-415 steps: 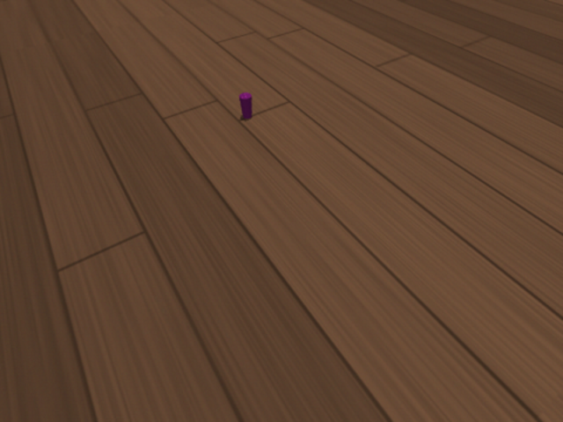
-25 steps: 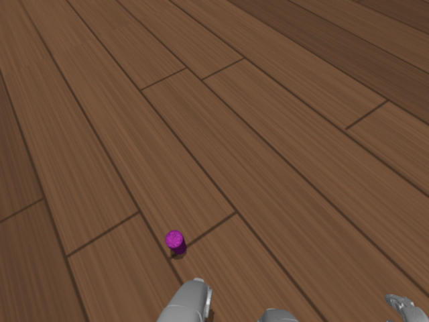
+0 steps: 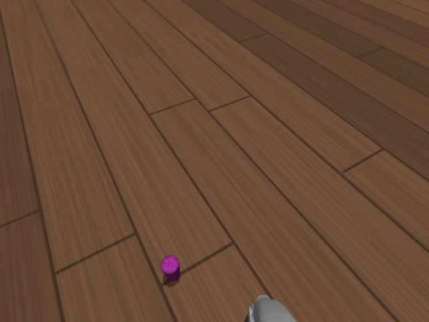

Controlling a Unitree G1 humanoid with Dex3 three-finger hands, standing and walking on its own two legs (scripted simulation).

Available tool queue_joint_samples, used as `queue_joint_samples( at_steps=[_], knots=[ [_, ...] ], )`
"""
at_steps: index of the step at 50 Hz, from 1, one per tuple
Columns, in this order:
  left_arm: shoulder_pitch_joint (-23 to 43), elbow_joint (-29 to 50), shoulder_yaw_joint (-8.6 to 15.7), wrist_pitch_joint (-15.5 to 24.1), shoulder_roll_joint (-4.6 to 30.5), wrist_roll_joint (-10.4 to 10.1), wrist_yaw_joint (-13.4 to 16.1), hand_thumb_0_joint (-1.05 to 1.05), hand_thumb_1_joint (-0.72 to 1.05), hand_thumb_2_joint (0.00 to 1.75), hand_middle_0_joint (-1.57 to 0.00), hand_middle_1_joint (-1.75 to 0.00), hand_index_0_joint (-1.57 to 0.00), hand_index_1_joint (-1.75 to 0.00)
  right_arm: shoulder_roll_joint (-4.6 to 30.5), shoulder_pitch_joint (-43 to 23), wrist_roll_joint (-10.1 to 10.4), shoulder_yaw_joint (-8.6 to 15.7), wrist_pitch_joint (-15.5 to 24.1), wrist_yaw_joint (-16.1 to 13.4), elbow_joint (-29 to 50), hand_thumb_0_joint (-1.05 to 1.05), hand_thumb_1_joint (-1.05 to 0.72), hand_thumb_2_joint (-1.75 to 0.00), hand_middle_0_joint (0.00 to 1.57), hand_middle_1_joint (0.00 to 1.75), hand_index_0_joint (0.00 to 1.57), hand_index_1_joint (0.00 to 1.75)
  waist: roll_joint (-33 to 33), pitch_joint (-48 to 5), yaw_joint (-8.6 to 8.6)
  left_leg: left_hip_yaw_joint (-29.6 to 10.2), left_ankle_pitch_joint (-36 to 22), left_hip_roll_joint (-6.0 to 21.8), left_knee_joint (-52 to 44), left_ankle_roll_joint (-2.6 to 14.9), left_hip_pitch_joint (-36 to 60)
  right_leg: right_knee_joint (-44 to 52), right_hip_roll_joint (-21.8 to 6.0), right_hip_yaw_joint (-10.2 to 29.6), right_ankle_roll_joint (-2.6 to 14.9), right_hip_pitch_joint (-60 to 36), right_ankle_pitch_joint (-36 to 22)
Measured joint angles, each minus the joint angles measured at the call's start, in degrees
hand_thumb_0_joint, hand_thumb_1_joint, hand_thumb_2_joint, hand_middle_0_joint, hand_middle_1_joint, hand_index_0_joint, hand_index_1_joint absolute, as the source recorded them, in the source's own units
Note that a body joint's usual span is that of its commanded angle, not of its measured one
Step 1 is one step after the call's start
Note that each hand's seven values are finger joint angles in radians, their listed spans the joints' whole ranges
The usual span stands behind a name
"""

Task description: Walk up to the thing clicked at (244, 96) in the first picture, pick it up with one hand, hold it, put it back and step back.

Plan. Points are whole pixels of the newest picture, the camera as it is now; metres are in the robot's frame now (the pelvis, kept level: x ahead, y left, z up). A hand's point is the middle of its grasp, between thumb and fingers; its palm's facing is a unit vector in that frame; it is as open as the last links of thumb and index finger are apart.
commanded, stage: walk up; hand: left
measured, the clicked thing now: (171, 270) +0.44 +0.18 -0.69
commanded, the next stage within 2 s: none
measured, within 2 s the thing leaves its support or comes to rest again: neither
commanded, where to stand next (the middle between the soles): +0.08 -0.01 m, yaw -3 degrees
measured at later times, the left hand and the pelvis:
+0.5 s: hand out of the picture +0.06 +0.28 -0.16, palm faces +0.04 -0.92 -0.40, open 7.4 cm; pelvis -0.08 +0.01 -0.03, yaw +3 degrees
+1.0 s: hand out of the picture -0.02 +0.26 -0.15, palm faces -0.07 -0.92 -0.37, open 7.4 cm; pelvis -0.12 +0.00 -0.01, yaw -3 degrees
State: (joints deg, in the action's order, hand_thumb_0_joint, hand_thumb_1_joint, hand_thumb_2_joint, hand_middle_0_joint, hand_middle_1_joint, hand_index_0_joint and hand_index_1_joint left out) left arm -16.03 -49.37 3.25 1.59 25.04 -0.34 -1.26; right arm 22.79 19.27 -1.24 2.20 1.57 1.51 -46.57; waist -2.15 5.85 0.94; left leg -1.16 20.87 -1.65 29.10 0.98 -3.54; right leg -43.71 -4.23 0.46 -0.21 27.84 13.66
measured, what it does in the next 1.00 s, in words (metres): walks backwards: right foot, then left foot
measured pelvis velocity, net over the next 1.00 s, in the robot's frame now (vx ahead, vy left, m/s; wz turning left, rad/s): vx -0.12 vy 0.00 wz -0.05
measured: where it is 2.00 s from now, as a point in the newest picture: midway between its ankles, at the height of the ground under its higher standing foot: outside the picture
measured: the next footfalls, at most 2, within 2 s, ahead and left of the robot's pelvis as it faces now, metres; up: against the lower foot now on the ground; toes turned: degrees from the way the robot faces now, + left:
right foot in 0.08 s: +0.18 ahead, -0.13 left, +0.00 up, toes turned -3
left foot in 0.40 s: -0.04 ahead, +0.13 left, +0.00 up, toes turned -2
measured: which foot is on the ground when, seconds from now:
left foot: down 0.00-0.10, up 0.12-0.38, down 0.40-1.00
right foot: up 0.00-0.06, down 0.08-0.44, up 0.46-0.74, down 0.76-1.00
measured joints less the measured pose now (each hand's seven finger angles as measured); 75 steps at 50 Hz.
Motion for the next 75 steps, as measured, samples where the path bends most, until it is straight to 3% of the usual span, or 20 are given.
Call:
queue_joint_samples(
  at_steps=[3,5,9,13,16,20,22,23,25,27,30,34,37,39,41,43,46,54,69,75],
  knots=[
    [1.26,-0.53,-0.31,-0.09,-1.03,-0.48,1.55,0.01,0.9,0.9,-0.2,-0.3,-0.2,-0.3,0.48,-2.32,0.8,0.4,-2.92,-0.44,0.79,0.0,-0.9,-0.9,0.2,0.3,0.21,0.3,1.1,1.67,0.28,0.27,4.52,0.13,7.3,-0.77,-2.96,8.26,1.0,-1.57,0.23,-3.67,-6.67],
    [3.4,-1.11,-0.3,-0.41,-2.78,0.12,2.17,0.01,0.9,0.9,-0.2,-0.3,-0.2,-0.3,1.18,-4.87,1.72,0.88,-4.17,-0.96,0.56,0.0,-0.9,-0.9,0.2,0.3,0.21,0.3,4.23,3.8,-0.03,-0.62,7.46,1.73,13.98,-0.87,-5.96,8.02,2.93,-2.8,0.82,-3.7,-6.74],
    [8.29,2.06,-1.6,-0.75,-4.93,0.9,2.35,0.01,0.9,0.9,-0.2,-0.3,-0.2,-0.3,0.97,-9.05,2.28,0.84,-5.84,-2.29,1.1,0.0,-0.91,-0.9,0.2,0.3,0.2,0.3,5.51,8.41,-1.19,-4.42,14.4,-3.18,35.13,-0.43,-16.36,6.26,1.51,-2.96,1.65,-0.93,-7.1],
    [11.13,4.21,-2.13,-1.62,-6.05,1.55,2.93,0.0,0.9,0.9,-0.21,-0.3,-0.2,-0.3,1.45,-9.97,2.05,0.94,-6.41,-2.13,1.45,0.0,-0.91,-0.9,0.2,0.3,0.21,0.3,6.06,8.82,-1.7,-5.97,11.13,-4.42,45.88,-1.32,-22.1,7.58,0.08,-2.94,1.51,1.17,-9.42],
    [12.35,4.68,-1.84,-2.68,-6.17,2.59,3.17,0.0,0.9,0.9,-0.21,-0.3,-0.2,-0.3,1.77,-9.17,1.95,0.76,-6.16,-2.08,0.13,0.0,-0.91,-0.9,0.2,0.3,0.21,0.3,6.26,7.44,-1.77,-5.53,10.03,-2.66,40.98,-2.07,-20.53,7.01,-0.4,-3.22,1.45,2.65,-10.14],
    [13.5,4.94,-1.06,-4.72,-4.72,3.4,2.4,0.0,0.9,0.9,-0.21,-0.3,-0.2,-0.3,1.22,-6.56,1.27,0.31,-4.77,-1.56,-2.83,0.0,-0.91,-0.9,0.2,0.3,0.21,0.3,4.15,4.38,-0.82,-0.23,9.86,0.27,20.68,-1.53,-13.91,4.29,-1.78,-4.16,1.06,4.8,-9.78],
    [13.69,4.23,-0.37,-5.43,-3.18,2.81,2.41,0.0,0.9,0.9,-0.2,-0.3,-0.2,-0.3,-0.07,-5.9,0.22,0.37,-4.56,-1.24,-4.89,0.0,-0.91,-0.9,0.2,0.3,0.21,0.3,-0.14,4.49,-1.81,2.53,7.28,-1.32,19.47,-0.4,-12.54,0.24,-2.44,-0.83,1.03,6.08,-2.92],
    [12.71,3.51,-0.07,-5.62,-3.04,2.31,2.62,0.0,0.9,0.9,-0.2,-0.3,-0.2,-0.3,-0.14,-5.17,-0.43,0.25,-4.97,-0.95,-5.11,0.0,-0.91,-0.9,0.2,0.3,0.21,0.3,-0.46,3.54,-1.75,3.07,7.1,-0.77,19.81,-0.01,-12.7,-3.14,-0.63,0.85,0.94,7.19,3.6],
    [10.69,1.23,0.32,-5.97,-2.92,1.78,2.65,0.0,0.9,0.9,-0.2,-0.3,-0.2,-0.3,0.04,-3.99,-1.1,0.18,-5.22,-0.77,-5.64,0.0,-0.91,-0.9,0.2,0.3,0.21,0.3,1.34,1.92,0.8,1.08,6.28,1.4,19.37,0.78,-13.21,-13.0,4.51,3.14,0.67,8.32,11.72],
    [9.43,-0.51,0.68,-5.94,-1.85,0.79,2.2,0.0,0.9,0.9,-0.2,-0.3,-0.2,-0.3,-0.54,-3.3,-1.64,0.07,-4.88,-1.27,-6.49,0.0,-0.91,-0.9,0.2,0.3,0.21,0.3,1.19,1.02,2.01,-0.17,3.48,2.28,15.93,0.45,-13.4,-22.31,8.32,6.44,0.98,8.77,10.94],
    [6.96,-1.34,1.35,-5.23,-0.25,0.12,1.84,0.0,0.9,0.9,-0.2,-0.3,-0.2,-0.3,-1.03,-3.25,-1.39,0.13,-4.04,-1.41,-6.52,0.0,-0.9,-0.9,0.2,0.3,0.21,0.3,-0.32,0.48,1.09,0.4,-0.48,2.91,10.61,-0.1,-14.18,-27.35,10.48,8.7,1.02,6.65,7.88],
    [3.09,-2.97,1.17,-4.15,0.28,0.72,1.47,0.0,0.9,0.9,-0.2,-0.3,-0.2,-0.3,0.08,-4.78,-1.26,1.04,-2.61,-1.22,-4.86,0.01,-0.9,-0.9,0.21,0.3,0.21,0.3,-0.59,1.09,-0.29,2.21,-2.3,3.87,8.51,0.14,-15.27,-14.99,7.45,5.55,-0.89,-2.64,10.53],
    [0.95,-4.65,0.39,-3.26,-0.14,1.4,1.3,0.01,0.9,0.9,-0.2,-0.3,-0.2,-0.3,1.25,-6.0,-1.44,1.35,-1.9,-1.16,-3.11,0.0,-0.9,-0.9,0.21,0.3,0.21,0.3,0.02,1.01,-1.0,4.07,-1.1,4.92,10.99,-0.16,-16.5,0.22,5.28,2.75,-0.63,-10.66,14.87],
    [1.34,-6.19,-0.02,-2.17,-1.74,1.8,1.67,0.01,0.9,0.9,-0.2,-0.3,-0.2,-0.3,2.34,-7.21,-1.06,1.52,-2.16,-1.25,-2.89,0.0,-0.9,-0.9,0.2,0.3,0.21,0.3,2.97,2.14,-0.81,3.23,0.29,6.82,14.23,-0.79,-17.17,7.91,6.56,1.08,-0.15,-14.74,8.01],
    [1.55,-6.56,-0.84,-1.08,-3.38,2.13,1.74,0.01,0.9,0.9,-0.2,-0.3,-0.2,-0.3,2.34,-7.69,-0.36,1.36,-2.78,-1.56,-3.45,0.0,-0.91,-0.9,0.2,0.3,0.21,0.3,5.35,2.25,-0.54,0.9,1.75,7.07,15.67,-0.07,-17.34,8.39,7.61,0.07,0.06,-15.85,7.32],
    [1.02,-6.18,-1.6,-0.51,-3.8,2.08,1.47,0.01,0.9,0.9,-0.2,-0.3,-0.2,-0.3,1.19,-8.14,-0.06,0.69,-2.85,-1.53,-4.28,0.0,-0.91,-0.9,0.2,0.3,0.21,0.3,4.12,0.88,-1.66,0.99,4.34,4.9,14.84,0.31,-16.49,6.6,6.36,1.88,0.25,-14.91,8.16],
    [2.23,-6.56,-2.33,-0.62,-4.6,1.29,1.21,0.01,0.9,0.9,-0.2,-0.3,-0.2,-0.3,0.12,-8.84,0.63,0.25,-1.52,-1.17,-5.29,0.0,-0.91,-0.9,0.2,0.3,0.21,0.3,4.13,0.0,-0.8,0.82,-3.63,3.64,9.81,-0.8,-13.93,5.4,5.01,2.21,-0.38,-15.1,8.9],
    [7.56,-6.98,-2.79,0.08,-4.28,1.11,0.94,0.01,0.9,0.9,-0.2,-0.3,-0.2,-0.3,-3.29,-10.69,0.41,-1.67,-1.24,-0.08,-9.52,0.0,-0.91,-0.9,0.2,0.3,0.21,0.3,3.1,-2.84,-0.35,1.68,-4.95,2.99,5.32,-1.55,-12.07,9.13,4.18,2.97,-0.73,-16.28,6.51],
    [11.55,-12.0,-3.42,-0.42,-3.65,0.49,1.07,0.0,0.9,0.9,-0.2,-0.3,-0.2,-0.3,-2.26,-12.42,0.39,-1.39,-0.3,-0.65,-15.99,0.0,-0.91,-0.9,0.2,0.3,0.21,0.3,1.33,-2.44,0.1,3.24,-8.9,2.97,-3.37,-1.3,-7.86,18.07,3.85,4.42,-1.47,-19.96,1.82],
    [7.17,-11.96,-2.7,-0.02,-3.09,1.79,-0.06,0.0,0.9,0.9,-0.2,-0.3,-0.2,-0.3,-1.33,-9.95,-0.41,0.71,-0.65,1.0,-13.38,0.0,-0.91,-0.9,0.2,0.3,0.21,0.3,1.33,-4.26,-0.25,4.99,-5.6,3.4,-1.2,-0.15,-7.0,9.66,3.26,2.04,1.75,-16.87,11.27]
  ],
)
